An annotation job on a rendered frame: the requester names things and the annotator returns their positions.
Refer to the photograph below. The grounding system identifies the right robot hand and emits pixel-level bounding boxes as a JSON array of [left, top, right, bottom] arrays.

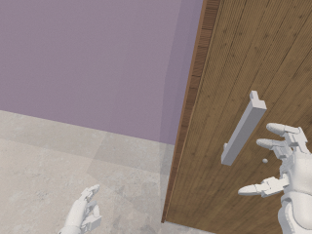
[[238, 123, 312, 198]]

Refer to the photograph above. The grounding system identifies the wardrobe door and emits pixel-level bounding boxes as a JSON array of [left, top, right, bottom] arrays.
[[165, 0, 312, 234]]

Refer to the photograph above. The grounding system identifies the robot right forearm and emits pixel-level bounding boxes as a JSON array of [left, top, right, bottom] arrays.
[[278, 191, 312, 234]]

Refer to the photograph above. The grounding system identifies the left robot hand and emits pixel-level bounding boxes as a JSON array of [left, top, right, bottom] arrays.
[[63, 184, 101, 234]]

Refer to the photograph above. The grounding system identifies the handle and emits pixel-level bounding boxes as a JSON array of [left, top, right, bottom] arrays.
[[220, 91, 267, 166]]

